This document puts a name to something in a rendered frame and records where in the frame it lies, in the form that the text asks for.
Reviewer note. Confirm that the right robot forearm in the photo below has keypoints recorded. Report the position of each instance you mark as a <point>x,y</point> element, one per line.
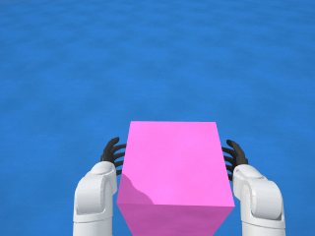
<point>261,202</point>

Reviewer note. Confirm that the robot left hand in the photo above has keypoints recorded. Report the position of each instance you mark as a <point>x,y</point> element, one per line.
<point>108,153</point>

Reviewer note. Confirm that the left robot forearm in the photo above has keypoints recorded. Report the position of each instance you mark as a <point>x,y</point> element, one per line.
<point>93,201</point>

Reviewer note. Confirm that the carton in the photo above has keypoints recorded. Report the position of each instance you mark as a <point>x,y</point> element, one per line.
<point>174,180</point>

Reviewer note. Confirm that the robot right hand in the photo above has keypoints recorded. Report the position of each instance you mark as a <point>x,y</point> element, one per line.
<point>238,157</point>

